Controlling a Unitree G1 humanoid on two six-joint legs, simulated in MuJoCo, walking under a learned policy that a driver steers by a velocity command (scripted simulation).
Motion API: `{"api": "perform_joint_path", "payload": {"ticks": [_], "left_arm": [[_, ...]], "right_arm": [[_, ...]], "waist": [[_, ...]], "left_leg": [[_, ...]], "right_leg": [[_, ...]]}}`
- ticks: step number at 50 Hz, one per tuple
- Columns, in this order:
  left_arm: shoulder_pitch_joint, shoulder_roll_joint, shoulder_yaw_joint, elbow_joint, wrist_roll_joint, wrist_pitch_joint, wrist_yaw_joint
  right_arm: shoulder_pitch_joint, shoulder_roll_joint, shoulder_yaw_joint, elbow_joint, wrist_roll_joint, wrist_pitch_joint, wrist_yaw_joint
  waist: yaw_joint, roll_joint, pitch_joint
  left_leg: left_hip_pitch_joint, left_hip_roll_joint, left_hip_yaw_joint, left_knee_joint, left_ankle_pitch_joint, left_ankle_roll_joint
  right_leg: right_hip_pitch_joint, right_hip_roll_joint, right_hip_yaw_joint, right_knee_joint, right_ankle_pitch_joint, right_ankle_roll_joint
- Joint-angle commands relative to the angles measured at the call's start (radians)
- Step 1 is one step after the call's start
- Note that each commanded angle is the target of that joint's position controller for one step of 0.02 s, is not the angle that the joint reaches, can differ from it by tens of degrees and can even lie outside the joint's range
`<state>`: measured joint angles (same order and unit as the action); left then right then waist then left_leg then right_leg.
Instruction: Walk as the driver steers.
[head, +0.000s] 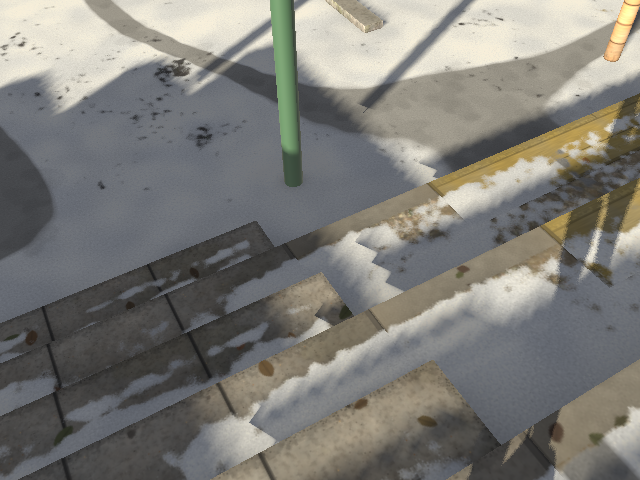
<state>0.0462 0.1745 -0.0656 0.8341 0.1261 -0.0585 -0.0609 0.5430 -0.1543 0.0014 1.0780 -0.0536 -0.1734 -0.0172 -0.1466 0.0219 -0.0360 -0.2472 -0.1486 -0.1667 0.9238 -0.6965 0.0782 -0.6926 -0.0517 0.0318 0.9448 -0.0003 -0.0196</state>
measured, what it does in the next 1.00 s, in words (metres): goes down, turning left: left foot 0.08 m lower, then right foot 0.14 m lower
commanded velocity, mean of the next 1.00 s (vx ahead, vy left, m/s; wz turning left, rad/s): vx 0.50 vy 0.00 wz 0.58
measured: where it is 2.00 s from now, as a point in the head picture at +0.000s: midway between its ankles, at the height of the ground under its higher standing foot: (169, 403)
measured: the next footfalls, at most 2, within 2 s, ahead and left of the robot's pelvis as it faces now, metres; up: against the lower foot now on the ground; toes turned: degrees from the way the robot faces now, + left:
left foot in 0.40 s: +0.39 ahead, +0.10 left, -0.08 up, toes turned +13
right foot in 0.72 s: +0.56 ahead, -0.14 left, -0.23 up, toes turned +17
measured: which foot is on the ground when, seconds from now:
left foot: down 0.00-0.14, up 0.16-0.38, down 0.40-0.72, up 0.74-1.00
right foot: down 0.00-0.42, up 0.44-0.70, down 0.72-1.00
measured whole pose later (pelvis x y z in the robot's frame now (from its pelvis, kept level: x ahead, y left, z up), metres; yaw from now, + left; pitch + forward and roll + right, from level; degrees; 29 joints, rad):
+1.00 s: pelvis +0.58 -0.05 -0.25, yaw +33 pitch +2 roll -2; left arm 0.61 0.17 0.00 1.10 0.13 -0.12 -0.01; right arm 0.20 -0.26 -0.03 0.90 -0.05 -0.10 0.09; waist 0.04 0.04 -0.07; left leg -0.89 0.04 -0.09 1.13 0.09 0.08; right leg -0.13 0.02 -0.29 0.55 -0.48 -0.06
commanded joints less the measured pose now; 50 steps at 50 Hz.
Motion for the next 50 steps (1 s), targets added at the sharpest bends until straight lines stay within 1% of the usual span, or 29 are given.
{"api": "perform_joint_path", "payload": {"ticks": [1,2,4,5,7,9,13,15,16,17,19,20,21,23,25,27,28,29,31,32,34,36,37,38,41,42,44,46,50], "left_arm": [[-0.470,0.044,0.029,-0.184,-0.006,-0.054,-0.009],[-0.416,-0.024,0.013,-0.178,-0.007,-0.062,-0.016],[-0.334,-0.004,0.012,-0.151,-0.046,-0.047,-0.014],[-0.174,-0.018,0.013,-0.127,-0.061,-0.039,-0.025],[0.446,0.099,0.070,0.039,-0.109,-0.040,0.002],[0.621,0.158,0.107,0.153,-0.068,-0.037,0.041],[0.167,-0.070,0.055,0.012,-0.075,-0.058,0.049],[0.172,-0.189,0.033,0.011,-0.069,-0.080,0.084],[0.186,-0.086,0.070,0.029,-0.088,-0.082,0.089],[0.218,0.002,0.105,0.051,-0.043,-0.060,0.071],[-0.001,0.008,0.109,-0.079,0.039,-0.064,0.051],[-0.047,-0.027,0.092,-0.088,0.037,-0.077,0.051],[0.096,-0.117,0.083,-0.073,-0.025,-0.079,0.059],[-0.023,0.053,0.114,-0.078,-0.017,-0.073,0.030],[0.017,0.144,0.137,-0.030,-0.029,-0.095,0.054],[-0.065,0.089,0.111,-0.102,-0.017,-0.109,0.090],[0.149,0.071,0.093,-0.023,-0.012,-0.104,0.112],[0.354,0.055,0.091,0.042,-0.014,-0.094,0.118],[0.392,0.099,0.101,0.031,-0.020,-0.054,0.124],[0.329,0.014,0.067,0.004,-0.037,-0.033,0.096],[0.267,0.117,0.098,-0.027,-0.059,-0.010,0.075],[0.446,0.135,0.118,0.075,-0.014,-0.030,0.033],[0.558,0.231,0.151,0.100,0.011,-0.045,0.009],[0.478,0.245,0.142,0.068,0.032,-0.043,-0.003],[0.497,0.132,0.125,0.065,-0.005,-0.036,0.027],[0.455,0.045,0.101,0.071,-0.005,-0.043,0.040],[0.451,-0.025,0.070,0.097,-0.012,-0.072,0.043],[0.450,0.035,0.068,0.138,-0.002,-0.086,0.043],[0.538,0.114,0.069,0.247,0.015,-0.096,0.055]], "right_arm": [[0.705,0.026,-0.007,0.207,0.004,0.046,-0.046],[0.553,0.042,-0.002,0.161,-0.005,0.057,-0.030],[0.248,-0.039,-0.018,0.053,0.014,0.054,0.012],[0.112,-0.080,-0.023,0.024,-0.016,0.052,0.041],[-0.046,-0.134,-0.033,-0.035,0.031,0.048,0.094],[-0.107,0.007,0.000,-0.030,0.011,0.043,0.102],[-0.086,-0.056,-0.063,-0.025,-0.077,0.041,0.052],[-0.015,-0.041,-0.081,0.011,-0.047,0.011,0.015],[0.055,0.007,-0.082,0.061,-0.037,0.004,0.025],[0.043,0.109,-0.041,0.049,-0.070,0.005,0.056],[0.447,0.088,-0.036,0.178,-0.084,-0.012,0.067],[0.444,0.042,-0.036,0.187,-0.104,-0.011,0.049],[0.315,-0.136,-0.072,0.081,-0.049,-0.011,0.020],[0.250,-0.207,-0.071,-0.019,0.055,0.001,-0.024],[0.352,-0.181,-0.049,-0.012,0.022,0.026,-0.031],[0.275,-0.027,0.019,-0.001,-0.006,0.027,-0.015],[0.084,0.004,0.030,-0.080,-0.022,0.050,-0.018],[-0.150,-0.072,0.018,-0.159,-0.028,0.063,-0.009],[-0.354,-0.077,0.029,-0.241,0.030,0.043,-0.028],[-0.298,-0.066,0.040,-0.232,0.016,0.025,-0.043],[-0.237,-0.141,0.023,-0.196,0.064,0.027,-0.040],[-0.039,-0.229,0.014,-0.111,0.039,0.046,0.035],[0.101,-0.079,0.023,-0.082,0.003,0.040,0.087],[0.196,0.011,0.030,-0.082,0.021,0.036,0.105],[-0.200,-0.078,-0.007,-0.253,0.016,0.061,0.062],[-0.224,-0.066,0.002,-0.246,0.023,0.054,0.065],[-0.267,-0.056,-0.006,-0.211,0.013,0.055,0.075],[-0.195,-0.059,-0.014,-0.170,-0.017,0.066,0.106],[-0.289,-0.114,-0.029,-0.218,0.004,0.070,0.119]], "waist": [[-0.243,0.052,0.082],[-0.163,0.112,0.106],[-0.064,-0.060,0.120],[0.059,-0.042,0.082],[0.375,-0.121,-0.070],[0.373,-0.089,-0.002],[0.176,-0.064,0.232],[0.155,0.010,0.170],[0.098,0.015,0.158],[0.117,-0.061,0.125],[-0.052,0.043,0.135],[-0.047,0.034,0.167],[-0.006,0.174,0.026],[-0.078,0.184,0.008],[-0.147,0.142,-0.105],[-0.044,0.126,-0.006],[0.069,0.002,0.006],[0.222,-0.062,-0.008],[0.288,-0.049,-0.009],[0.240,-0.101,0.061],[0.242,-0.149,0.187],[0.274,-0.067,0.155],[0.241,-0.203,-0.026],[0.128,-0.152,-0.150],[0.202,-0.247,0.057],[0.151,-0.017,0.113],[0.132,-0.119,0.097],[0.080,-0.119,0.068],[0.099,-0.057,0.069]], "left_leg": [[0.691,0.125,-0.428,0.045,0.761,0.119],[0.498,0.114,-0.457,-0.013,0.791,0.132],[-0.032,0.048,-0.294,-0.123,0.577,0.098],[-0.372,0.001,-0.232,-0.068,0.618,0.056],[-0.736,-0.006,-0.115,0.263,0.688,-0.020],[-0.693,0.045,-0.049,0.596,0.263,-0.004],[-0.423,0.221,-0.010,0.147,0.361,0.062],[-0.063,0.225,0.049,-0.360,0.489,0.063],[0.100,0.119,0.220,-0.421,0.755,0.000],[0.213,0.163,0.208,-0.290,0.913,-0.031],[0.226,0.216,0.144,-0.206,1.040,-0.005],[0.105,0.332,0.017,-0.311,1.081,-0.008],[0.166,0.397,-0.149,-0.611,0.872,0.104],[0.541,0.396,-0.566,-0.583,0.091,0.212],[0.518,0.395,-0.725,-0.434,0.011,0.266],[0.091,0.386,-0.663,-0.328,0.238,0.250],[-0.151,0.345,-0.574,-0.232,0.152,0.214],[-0.520,0.282,-0.437,-0.166,0.202,0.183],[-0.873,0.179,-0.196,0.026,0.277,0.041],[-0.897,0.076,0.034,-0.093,0.025,-0.005],[-0.898,0.047,0.019,-0.030,-0.001,-0.037],[-0.591,0.021,-0.106,0.190,-0.044,-0.002],[-0.709,0.001,-0.129,0.555,0.176,0.022],[-0.815,0.038,-0.078,0.696,0.232,0.039],[-1.217,0.213,-0.076,0.669,0.485,-0.039],[-1.079,0.231,-0.054,0.395,0.692,-0.057],[-0.733,0.244,0.051,0.184,0.833,-0.019],[-0.624,0.235,0.060,0.233,0.831,0.001],[-0.785,0.218,-0.007,0.228,0.786,0.020]], "right_leg": [[-0.727,0.042,0.018,-0.177,-0.268,-0.013],[-0.548,0.039,-0.002,-0.179,-0.188,-0.015],[0.094,0.063,-0.072,-0.385,0.221,0.002],[0.623,0.059,-0.054,-0.367,0.214,-0.013],[1.296,-0.058,0.063,-0.519,0.189,-0.041],[1.180,-0.217,0.247,-0.607,0.087,-0.126],[0.639,-0.125,0.045,-0.712,0.024,-0.097],[0.480,0.015,-0.178,-0.691,0.108,-0.009],[0.411,0.037,-0.229,-0.657,0.079,-0.030],[0.250,-0.040,-0.196,-0.598,0.022,-0.077],[0.083,-0.106,-0.143,-0.291,-0.125,-0.122],[0.117,-0.171,-0.045,-0.141,-0.316,-0.112],[0.158,0.010,-0.120,-0.016,-0.591,-0.083],[-0.296,0.146,-0.090,0.041,-0.758,0.037],[-0.347,0.103,0.045,0.259,-0.638,0.034],[-0.277,0.031,0.168,0.252,-0.632,-0.052],[-0.097,-0.014,0.200,0.128,-0.393,-0.070],[0.273,0.003,0.112,0.103,-0.242,-0.066],[0.580,-0.084,0.139,-0.046,0.073,-0.008],[0.690,-0.062,-0.076,-0.360,0.454,0.068],[0.781,-0.020,-0.086,-0.774,0.140,0.097],[0.949,-0.061,-0.106,-0.834,0.142,-0.038],[1.171,-0.205,0.015,-0.370,0.466,-0.201],[1.181,-0.304,0.054,-0.313,0.769,-0.238],[0.917,-0.475,0.342,-0.483,0.450,-0.178],[0.726,-0.389,0.196,-0.545,0.409,-0.146],[0.453,-0.262,0.004,-0.613,0.324,-0.112],[0.387,-0.277,-0.043,-0.614,0.412,-0.123],[0.654,-0.295,-0.074,-0.540,0.467,-0.060]]}}
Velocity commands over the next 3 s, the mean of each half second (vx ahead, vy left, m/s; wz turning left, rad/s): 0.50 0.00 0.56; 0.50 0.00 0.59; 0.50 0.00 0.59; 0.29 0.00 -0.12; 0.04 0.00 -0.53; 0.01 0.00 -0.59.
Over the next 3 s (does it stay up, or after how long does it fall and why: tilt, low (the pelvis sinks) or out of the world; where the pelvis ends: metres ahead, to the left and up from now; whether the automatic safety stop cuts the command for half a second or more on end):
stays up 1.10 0.36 -0.52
